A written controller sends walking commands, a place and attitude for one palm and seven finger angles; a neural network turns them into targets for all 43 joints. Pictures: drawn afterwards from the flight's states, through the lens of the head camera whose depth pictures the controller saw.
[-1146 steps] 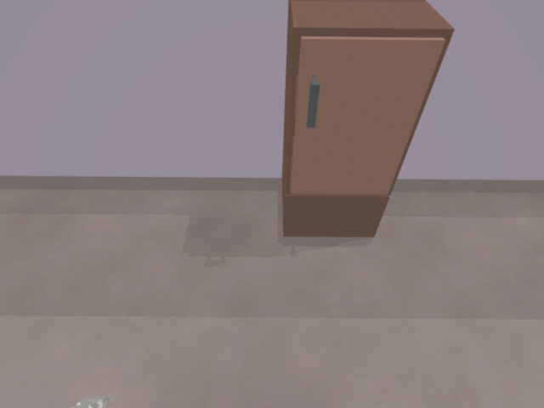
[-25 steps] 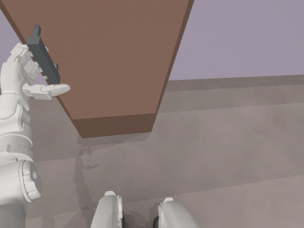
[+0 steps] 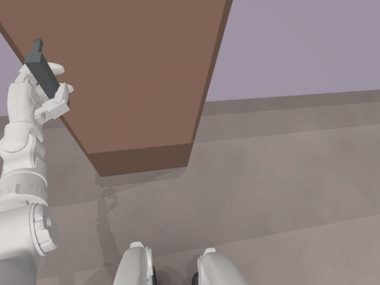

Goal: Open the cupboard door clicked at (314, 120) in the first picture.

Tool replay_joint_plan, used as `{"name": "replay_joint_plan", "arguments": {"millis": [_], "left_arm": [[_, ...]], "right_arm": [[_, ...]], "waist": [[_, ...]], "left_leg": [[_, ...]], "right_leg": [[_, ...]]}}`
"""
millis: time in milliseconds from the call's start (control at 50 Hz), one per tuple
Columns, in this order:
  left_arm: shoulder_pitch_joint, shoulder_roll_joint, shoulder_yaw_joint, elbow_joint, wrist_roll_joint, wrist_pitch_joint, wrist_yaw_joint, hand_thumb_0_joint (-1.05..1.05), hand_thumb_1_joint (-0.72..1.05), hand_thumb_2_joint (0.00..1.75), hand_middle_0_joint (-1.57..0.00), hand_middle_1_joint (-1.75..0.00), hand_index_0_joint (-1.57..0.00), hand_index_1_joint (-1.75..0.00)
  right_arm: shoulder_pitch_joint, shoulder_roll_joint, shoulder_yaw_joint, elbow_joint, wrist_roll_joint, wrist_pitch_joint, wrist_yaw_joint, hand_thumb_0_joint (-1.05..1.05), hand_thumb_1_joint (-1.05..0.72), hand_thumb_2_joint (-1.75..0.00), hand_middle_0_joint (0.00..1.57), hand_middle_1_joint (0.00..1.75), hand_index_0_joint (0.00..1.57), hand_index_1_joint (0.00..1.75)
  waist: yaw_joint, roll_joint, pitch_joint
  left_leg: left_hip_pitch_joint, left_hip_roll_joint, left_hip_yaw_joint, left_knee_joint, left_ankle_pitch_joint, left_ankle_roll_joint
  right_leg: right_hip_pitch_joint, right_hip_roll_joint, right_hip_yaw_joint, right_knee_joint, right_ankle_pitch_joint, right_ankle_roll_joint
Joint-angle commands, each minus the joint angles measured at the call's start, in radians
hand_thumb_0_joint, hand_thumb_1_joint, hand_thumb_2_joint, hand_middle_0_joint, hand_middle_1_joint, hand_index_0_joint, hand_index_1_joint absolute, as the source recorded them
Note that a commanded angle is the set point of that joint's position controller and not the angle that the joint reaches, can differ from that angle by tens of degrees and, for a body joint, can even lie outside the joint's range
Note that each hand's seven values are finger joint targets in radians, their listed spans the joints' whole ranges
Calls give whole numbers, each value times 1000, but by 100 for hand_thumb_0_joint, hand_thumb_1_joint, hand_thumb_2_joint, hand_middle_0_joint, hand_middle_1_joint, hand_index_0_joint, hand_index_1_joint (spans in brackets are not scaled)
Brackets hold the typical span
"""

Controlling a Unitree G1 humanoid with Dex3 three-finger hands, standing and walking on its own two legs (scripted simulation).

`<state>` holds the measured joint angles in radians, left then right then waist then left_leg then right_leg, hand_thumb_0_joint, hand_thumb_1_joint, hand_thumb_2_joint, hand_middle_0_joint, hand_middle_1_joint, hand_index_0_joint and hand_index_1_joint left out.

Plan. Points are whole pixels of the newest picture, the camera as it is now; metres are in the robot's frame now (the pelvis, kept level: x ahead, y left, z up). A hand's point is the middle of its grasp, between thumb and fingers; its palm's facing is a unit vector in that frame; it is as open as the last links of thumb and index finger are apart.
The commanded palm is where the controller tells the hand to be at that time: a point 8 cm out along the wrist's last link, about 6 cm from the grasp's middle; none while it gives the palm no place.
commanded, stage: pull the door open along its arc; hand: left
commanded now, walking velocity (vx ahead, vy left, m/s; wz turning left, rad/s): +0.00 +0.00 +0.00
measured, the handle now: (51, 77) +0.53 +0.27 +0.06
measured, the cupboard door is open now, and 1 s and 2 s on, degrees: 0 49 49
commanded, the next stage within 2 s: open thumb and fingers to let go in 0.90 s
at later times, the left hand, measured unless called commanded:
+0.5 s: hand (79, 142) +0.38 +0.19 +0.06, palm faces +0.31 -0.95 +0.08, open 6.3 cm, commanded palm +0.32 +0.22 +0.06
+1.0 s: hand (157, 206) +0.26 +0.05 +0.06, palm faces +0.36 -0.93 -0.03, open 6.2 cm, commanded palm +0.22 +0.10 +0.06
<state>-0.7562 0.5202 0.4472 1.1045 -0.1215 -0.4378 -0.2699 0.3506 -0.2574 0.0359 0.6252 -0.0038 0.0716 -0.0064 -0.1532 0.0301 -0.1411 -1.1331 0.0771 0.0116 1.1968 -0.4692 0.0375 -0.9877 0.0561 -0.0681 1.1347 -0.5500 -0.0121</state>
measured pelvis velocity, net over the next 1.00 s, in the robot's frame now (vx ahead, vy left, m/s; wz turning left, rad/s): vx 0.02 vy -0.04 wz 0.09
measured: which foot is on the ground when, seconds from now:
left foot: down 0.00-1.00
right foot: down 0.00-1.00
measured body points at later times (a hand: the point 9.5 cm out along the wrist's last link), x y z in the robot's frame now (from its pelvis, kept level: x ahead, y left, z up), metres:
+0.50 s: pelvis +0.02 -0.01 +0.02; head +0.10 +0.01 +0.46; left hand +0.36 +0.24 +0.05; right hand +0.12 -0.26 -0.09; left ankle +0.05 +0.10 -0.64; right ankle -0.01 -0.12 -0.64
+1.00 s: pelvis +0.02 -0.04 +0.02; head +0.05 -0.04 +0.47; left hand +0.24 +0.10 +0.06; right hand +0.23 -0.22 -0.06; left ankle +0.05 +0.09 -0.64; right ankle -0.01 -0.12 -0.64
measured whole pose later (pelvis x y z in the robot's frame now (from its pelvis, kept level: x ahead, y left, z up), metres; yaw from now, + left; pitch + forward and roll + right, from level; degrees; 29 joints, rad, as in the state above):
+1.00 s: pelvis +0.02 -0.04 +0.02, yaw +5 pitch +14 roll -1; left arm 0.32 -0.06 -0.29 0.06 0.13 -0.30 0.52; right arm 0.19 -0.16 0.04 0.51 -0.08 -0.01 0.04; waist -0.02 0.03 -0.20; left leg -0.87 0.03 -0.03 1.09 -0.46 -0.02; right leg -0.73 0.02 -0.11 1.08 -0.60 -0.07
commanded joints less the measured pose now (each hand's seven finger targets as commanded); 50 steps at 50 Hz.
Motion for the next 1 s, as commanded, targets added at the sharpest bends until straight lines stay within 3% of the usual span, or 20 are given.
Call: {"name": "replay_joint_plan", "arguments": {"millis": [0,20,100,180,260,300,340,360,380,440,520,560,620,700,820,860,900,940,960,980], "left_arm": [[-385,297,45,-255,-22,-97,20,0,90,90,-40,-135,-40,-135],[-400,220,-16,-256,-26,-96,17,0,90,90,-40,-135,-40,-135],[-288,212,-5,-311,-37,-107,17,0,90,90,-40,-135,-40,-135],[-131,161,-25,-410,-62,-108,12,0,90,90,-40,-135,-40,-135],[47,73,-71,-495,-91,-95,12,0,90,90,-40,-135,-40,-135],[139,24,-103,-565,-103,-91,19,0,90,90,-40,-135,-40,-135],[207,-28,-135,-641,-119,-88,30,0,90,90,-40,-135,-40,-135],[236,-75,4,-716,-192,-78,194,0,90,90,-40,-135,-40,-135],[294,-194,-116,-726,-159,-66,280,0,90,90,-40,-135,-40,-135],[410,-261,-151,-836,-88,-61,481,0,90,90,-40,-135,-40,-135],[493,-397,-285,-940,61,-42,713,0,90,90,-40,-135,-40,-135],[530,-431,-363,-958,138,-31,764,0,90,90,-40,-135,-40,-135],[572,-511,-477,-1041,197,-27,789,0,90,90,-40,-135,-40,-135],[682,-607,-598,-1118,200,0,788,0,90,90,-40,-135,-40,-135],[913,-686,-709,-1223,245,37,802,0,90,90,-40,-135,-40,-135],[989,-689,-721,-1233,265,58,808,0,90,90,-40,-135,-40,-135],[1059,-724,-754,-1273,267,73,803,0,90,90,-40,-135,-40,-135],[989,-716,-736,-1278,252,86,817,0,90,90,-40,-135,-40,-135],[960,-708,-720,-1252,245,96,825,0,90,90,-40,-135,-40,-135],[859,-685,-687,-1232,239,96,839,0,90,90,-40,-135,-40,-135]], "right_arm": [[135,-196,-69,-53,1,-17,-17,0,-90,-90,20,30,20,30],[130,-185,-68,-53,2,-20,-14,0,-90,-90,20,30,20,30],[124,-186,-78,-62,4,-19,-9,0,-90,-90,20,30,20,30],[100,-177,-84,-83,15,-17,-1,0,-90,-90,20,30,20,30],[69,-164,-86,-114,21,-24,5,0,-90,-90,20,30,20,30],[47,-157,-88,-128,25,-30,10,0,-90,-90,20,30,20,30],[29,-152,-91,-143,28,-39,14,0,-90,-90,20,30,20,30],[-7,-118,-89,-153,13,-55,10,0,-90,-90,20,30,20,30],[-20,-109,-84,-153,9,-69,19,0,-90,-90,20,30,20,30],[-38,-108,-90,-150,-19,-79,39,0,-90,-90,20,30,20,30],[-92,-85,-88,-166,-50,-75,63,0,-90,-90,20,30,20,30],[-95,-85,-91,-172,-60,-68,67,0,-90,-90,20,30,20,30],[-127,-68,-92,-189,-63,-64,63,0,-90,-90,20,30,20,30],[-169,-47,-77,-218,-61,-70,52,0,-90,-90,20,30,20,30],[-214,-16,-49,-262,-65,-104,41,0,-90,-90,20,30,20,30],[-220,-10,-44,-272,-70,-120,36,0,-90,-90,20,30,20,30],[-240,-3,-38,-281,-67,-129,37,0,-90,-90,20,30,20,30],[-245,-5,-36,-269,-65,-137,34,0,-90,-90,20,30,20,30],[-246,-5,-34,-262,-68,-139,28,0,-90,-90,20,30,20,30],[-257,-8,-34,-244,-70,-138,22,0,-90,-90,20,30,20,30]], "waist": [[23,150,-475],[7,148,-462],[42,146,-509],[68,132,-503],[77,69,-440],[90,98,-425],[94,71,-408],[193,81,-412],[144,95,-380],[152,9,-373],[152,14,-351],[129,-54,-336],[128,-32,-345],[120,-45,-281],[130,-46,-233],[136,-74,-217],[151,-45,-230],[139,-54,-205],[131,-97,-180],[119,-101,-155]], "left_leg": [[556,-23,-92,-134,363,-13],[550,-26,-89,-133,347,-11],[581,-29,-81,-143,387,-13],[599,-35,-64,-163,432,-12],[538,-47,-43,-179,392,-3],[558,-48,-39,-193,405,-8],[568,-47,-39,-202,405,-8],[542,-52,-35,-218,430,-18],[558,-46,-35,-225,422,-27],[529,-48,-37,-222,413,-30],[520,-54,-36,-218,385,-28],[499,-55,-42,-211,356,-21],[526,-62,-36,-219,330,-20],[524,-66,-36,-234,281,-17],[508,-73,-43,-238,244,-15],[480,-76,-45,-229,227,-14],[479,-84,-38,-221,226,-15],[465,-84,-45,-208,202,-18],[442,-84,-51,-199,183,-17],[422,-85,-54,-185,156,-19]], "right_leg": [[37,18,28,-143,317,-13],[28,18,28,-148,312,-10],[79,19,29,-150,353,-14],[134,22,28,-163,411,-15],[202,20,35,-182,438,-11],[204,17,29,-184,449,-11],[211,17,24,-189,452,-9],[239,13,11,-189,442,-11],[204,13,1,-185,422,-4],[239,5,-4,-172,425,-4],[246,-8,-2,-162,405,-8],[256,-9,4,-171,402,-8],[276,-20,11,-187,398,-11],[293,-28,14,-228,373,-12],[296,-35,11,-241,340,-16],[299,-37,18,-246,330,-15],[307,-42,21,-243,343,-15],[281,-45,26,-249,321,-11],[269,-45,32,-257,300,-8],[237,-54,48,-265,268,-1]]}}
